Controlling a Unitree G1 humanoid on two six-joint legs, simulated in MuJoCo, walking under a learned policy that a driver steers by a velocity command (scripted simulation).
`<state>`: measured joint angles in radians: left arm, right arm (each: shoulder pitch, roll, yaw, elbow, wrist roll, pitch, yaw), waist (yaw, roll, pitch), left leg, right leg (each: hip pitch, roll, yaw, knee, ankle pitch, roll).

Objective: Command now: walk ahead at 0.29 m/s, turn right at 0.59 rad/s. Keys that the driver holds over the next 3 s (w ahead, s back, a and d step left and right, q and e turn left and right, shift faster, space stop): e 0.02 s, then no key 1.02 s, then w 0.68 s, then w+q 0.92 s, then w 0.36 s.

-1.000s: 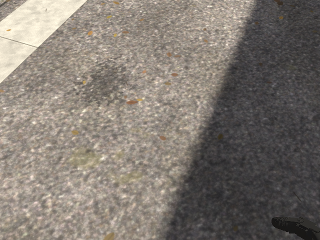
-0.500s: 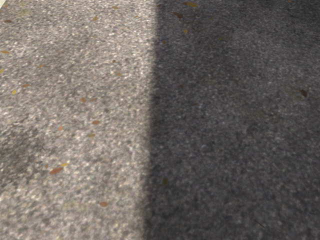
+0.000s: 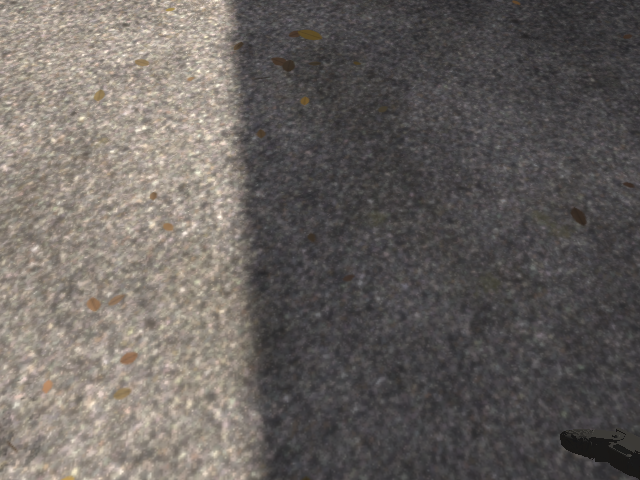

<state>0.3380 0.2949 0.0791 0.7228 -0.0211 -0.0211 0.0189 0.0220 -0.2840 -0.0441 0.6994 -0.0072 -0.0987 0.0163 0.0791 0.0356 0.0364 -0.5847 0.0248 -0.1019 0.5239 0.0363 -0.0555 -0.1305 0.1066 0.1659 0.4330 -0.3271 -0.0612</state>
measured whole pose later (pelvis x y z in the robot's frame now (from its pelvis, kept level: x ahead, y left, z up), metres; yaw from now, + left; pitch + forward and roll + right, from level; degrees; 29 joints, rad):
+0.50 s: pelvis +0.12 +0.02 +0.00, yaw -7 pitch -1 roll +1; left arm 0.22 0.24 0.03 0.70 0.03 0.04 0.02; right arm 0.16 -0.24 -0.02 0.83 -0.02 -0.02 0.01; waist -0.03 0.01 0.02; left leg -0.29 0.00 0.03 0.50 -0.19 0.00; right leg -0.26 -0.01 0.05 0.56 -0.28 0.01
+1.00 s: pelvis +0.16 +0.00 +0.00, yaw -7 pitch -2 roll +0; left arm 0.24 0.23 0.04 0.81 0.01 0.00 0.03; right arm 0.13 -0.25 -0.03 1.00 0.00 0.01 -0.02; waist -0.02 0.00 0.03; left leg -0.23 0.02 0.01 0.51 -0.25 -0.02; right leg -0.17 0.01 0.04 0.52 -0.32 0.00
